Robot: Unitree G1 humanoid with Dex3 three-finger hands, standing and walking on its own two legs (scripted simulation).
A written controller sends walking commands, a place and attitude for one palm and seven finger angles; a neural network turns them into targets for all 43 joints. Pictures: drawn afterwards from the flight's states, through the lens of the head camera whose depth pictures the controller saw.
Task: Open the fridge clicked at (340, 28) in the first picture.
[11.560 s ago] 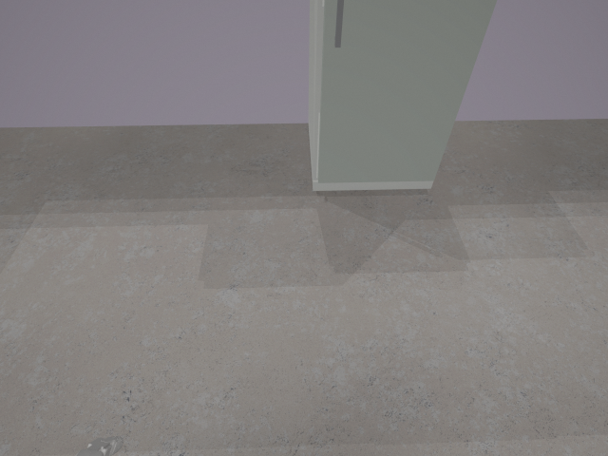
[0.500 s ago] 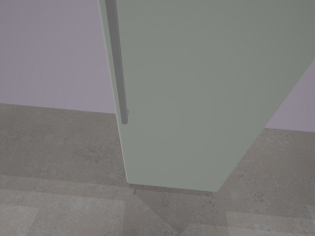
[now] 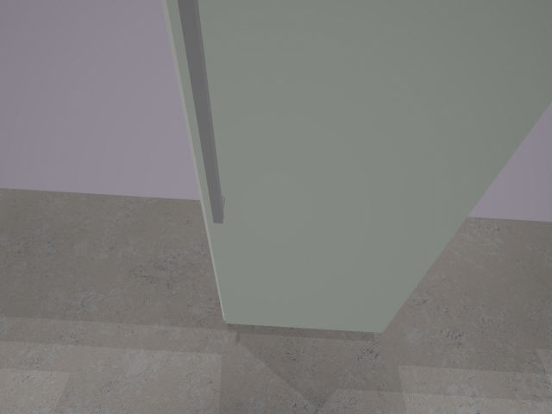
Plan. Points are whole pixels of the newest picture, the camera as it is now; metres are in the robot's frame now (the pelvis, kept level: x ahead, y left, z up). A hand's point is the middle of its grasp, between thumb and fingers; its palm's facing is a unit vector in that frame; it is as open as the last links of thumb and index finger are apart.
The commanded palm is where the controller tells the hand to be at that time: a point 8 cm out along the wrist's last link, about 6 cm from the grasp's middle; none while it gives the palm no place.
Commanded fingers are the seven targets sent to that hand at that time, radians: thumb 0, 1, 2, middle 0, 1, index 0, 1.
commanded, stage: come to a stop and stand still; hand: left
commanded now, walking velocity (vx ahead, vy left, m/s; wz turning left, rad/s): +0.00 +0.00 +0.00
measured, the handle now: (206, 106) +0.48 +0.15 +0.20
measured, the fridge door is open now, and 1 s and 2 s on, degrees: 0 0 0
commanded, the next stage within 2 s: look again from close up in 0.14 s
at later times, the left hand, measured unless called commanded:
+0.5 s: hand out of the picture +0.05 +0.20 -0.17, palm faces +0.02 -0.96 -0.27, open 7.4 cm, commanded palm none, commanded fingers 0.00 0.90 0.90 -0.20 -0.30 -0.20 -0.30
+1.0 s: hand out of the picture +0.05 +0.23 -0.15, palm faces -0.02 -0.94 -0.33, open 7.4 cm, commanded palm none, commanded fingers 0.00 0.90 0.90 -0.20 -0.30 -0.20 -0.30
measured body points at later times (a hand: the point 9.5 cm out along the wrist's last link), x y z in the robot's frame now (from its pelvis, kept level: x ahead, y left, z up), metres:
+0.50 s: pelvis +0.01 -0.01 -0.01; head -0.01 -0.02 +0.44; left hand +0.05 +0.25 -0.15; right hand +0.04 -0.26 -0.16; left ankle -0.01 +0.10 -0.74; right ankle +0.04 -0.13 -0.74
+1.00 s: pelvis -0.02 -0.01 +0.00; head -0.03 -0.01 +0.45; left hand +0.05 +0.28 -0.13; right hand +0.03 -0.29 -0.14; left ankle -0.01 +0.10 -0.74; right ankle +0.04 -0.13 -0.74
